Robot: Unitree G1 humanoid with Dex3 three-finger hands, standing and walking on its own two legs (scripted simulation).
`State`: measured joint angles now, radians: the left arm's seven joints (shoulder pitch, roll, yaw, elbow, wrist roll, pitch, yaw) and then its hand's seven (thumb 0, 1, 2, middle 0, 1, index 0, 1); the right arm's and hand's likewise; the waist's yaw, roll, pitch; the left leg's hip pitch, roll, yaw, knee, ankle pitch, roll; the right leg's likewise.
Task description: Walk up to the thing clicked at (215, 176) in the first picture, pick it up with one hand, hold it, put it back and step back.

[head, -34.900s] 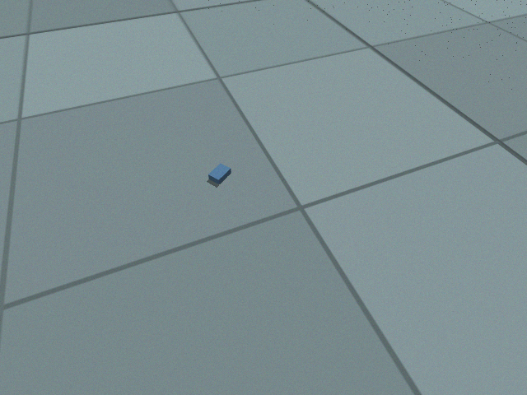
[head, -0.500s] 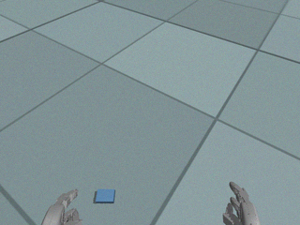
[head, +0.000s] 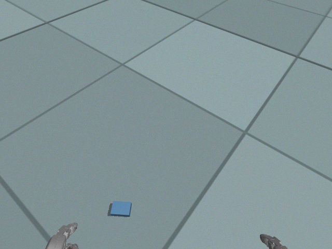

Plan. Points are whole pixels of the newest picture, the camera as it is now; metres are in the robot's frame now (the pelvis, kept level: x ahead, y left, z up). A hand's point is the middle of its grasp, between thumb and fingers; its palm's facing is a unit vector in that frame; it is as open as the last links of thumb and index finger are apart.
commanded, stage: stand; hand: left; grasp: from above
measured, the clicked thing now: (121, 208) +0.42 +0.25 -0.73
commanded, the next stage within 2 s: none
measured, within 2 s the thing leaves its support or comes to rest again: neither
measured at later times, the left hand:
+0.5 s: hand out of the picture +0.04 +0.24 -0.13, palm faces +0.06 -0.94 -0.33, open 7.3 cm
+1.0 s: hand out of the picture +0.05 +0.24 -0.13, palm faces +0.05 -0.94 -0.33, open 7.3 cm
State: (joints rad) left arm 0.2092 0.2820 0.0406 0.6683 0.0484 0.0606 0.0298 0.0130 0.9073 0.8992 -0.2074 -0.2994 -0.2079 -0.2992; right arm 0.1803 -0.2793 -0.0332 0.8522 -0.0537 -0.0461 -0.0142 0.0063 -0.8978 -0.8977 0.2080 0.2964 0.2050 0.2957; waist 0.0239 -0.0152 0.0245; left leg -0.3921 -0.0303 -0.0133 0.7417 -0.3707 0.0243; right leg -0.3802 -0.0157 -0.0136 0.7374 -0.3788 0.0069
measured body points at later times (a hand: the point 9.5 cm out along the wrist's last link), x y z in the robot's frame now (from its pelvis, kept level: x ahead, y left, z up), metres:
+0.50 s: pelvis +0.00 +0.01 +0.03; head +0.00 +0.00 +0.48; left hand +0.04 +0.29 -0.11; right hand +0.08 -0.26 -0.11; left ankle +0.01 +0.11 -0.71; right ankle +0.01 -0.12 -0.71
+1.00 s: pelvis +0.00 +0.00 +0.03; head +0.00 -0.01 +0.48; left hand +0.05 +0.29 -0.10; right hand +0.08 -0.29 -0.11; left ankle +0.01 +0.11 -0.71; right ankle +0.01 -0.12 -0.71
